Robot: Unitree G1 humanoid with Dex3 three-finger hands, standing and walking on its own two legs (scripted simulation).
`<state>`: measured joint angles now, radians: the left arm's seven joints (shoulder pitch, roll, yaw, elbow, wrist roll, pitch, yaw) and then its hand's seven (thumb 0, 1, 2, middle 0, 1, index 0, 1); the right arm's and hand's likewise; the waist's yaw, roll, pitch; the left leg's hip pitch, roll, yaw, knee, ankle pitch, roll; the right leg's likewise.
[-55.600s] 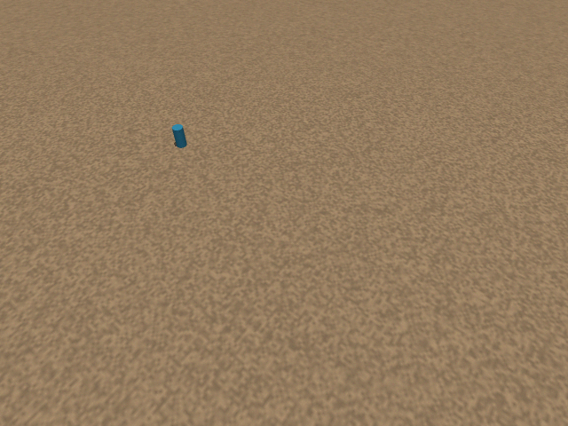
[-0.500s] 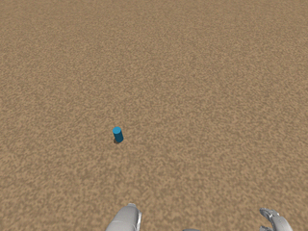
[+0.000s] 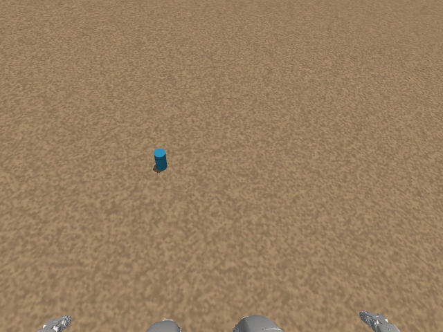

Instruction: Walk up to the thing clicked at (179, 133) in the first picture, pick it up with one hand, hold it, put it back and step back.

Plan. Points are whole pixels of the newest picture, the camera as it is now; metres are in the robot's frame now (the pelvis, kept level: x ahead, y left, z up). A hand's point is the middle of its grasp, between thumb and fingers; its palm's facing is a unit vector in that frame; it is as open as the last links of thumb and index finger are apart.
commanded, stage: step back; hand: left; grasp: from above
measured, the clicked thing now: (160, 159) +0.97 +0.26 -0.70
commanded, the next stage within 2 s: stand in 1.02 s
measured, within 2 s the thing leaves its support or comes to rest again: neither
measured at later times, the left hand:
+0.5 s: hand out of the picture +0.01 +0.27 -0.15, palm faces +0.01 -0.92 -0.39, open 7.4 cm
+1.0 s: hand out of the picture +0.10 +0.23 -0.15, palm faces +0.08 -0.93 -0.35, open 7.4 cm
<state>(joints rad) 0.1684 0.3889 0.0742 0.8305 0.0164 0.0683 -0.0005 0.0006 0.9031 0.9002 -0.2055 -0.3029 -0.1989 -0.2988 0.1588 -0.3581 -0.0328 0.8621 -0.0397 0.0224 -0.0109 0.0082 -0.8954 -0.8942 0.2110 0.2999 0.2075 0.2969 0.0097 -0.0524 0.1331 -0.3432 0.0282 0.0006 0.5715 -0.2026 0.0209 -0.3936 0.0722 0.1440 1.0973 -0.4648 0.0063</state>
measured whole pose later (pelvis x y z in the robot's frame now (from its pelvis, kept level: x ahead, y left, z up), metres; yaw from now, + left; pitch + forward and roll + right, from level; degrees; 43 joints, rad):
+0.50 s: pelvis -0.04 -0.01 +0.00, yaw +0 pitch -2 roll +1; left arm 0.23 0.40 0.07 0.97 0.03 0.01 -0.01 0.00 0.90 0.90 -0.20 -0.30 -0.20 -0.30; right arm 0.28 -0.35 -0.06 0.99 -0.04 -0.03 0.03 0.01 -0.90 -0.89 0.21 0.30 0.20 0.30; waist 0.01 -0.03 0.07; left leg -0.23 -0.02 -0.02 0.55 -0.28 0.02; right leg -0.30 -0.03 0.02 0.85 -0.50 -0.03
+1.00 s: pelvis +0.01 -0.03 +0.00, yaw +3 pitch -2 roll +1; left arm 0.09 0.34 0.05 1.00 0.01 -0.01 0.00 0.00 0.90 0.90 -0.21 -0.30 -0.20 -0.30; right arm 0.19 -0.36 -0.04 1.05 -0.03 -0.01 -0.01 0.01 -0.90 -0.89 0.20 0.30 0.20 0.30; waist 0.01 -0.02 0.08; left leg -0.23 -0.01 0.00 0.58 -0.30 -0.01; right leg -0.29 -0.07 -0.05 0.65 -0.32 0.01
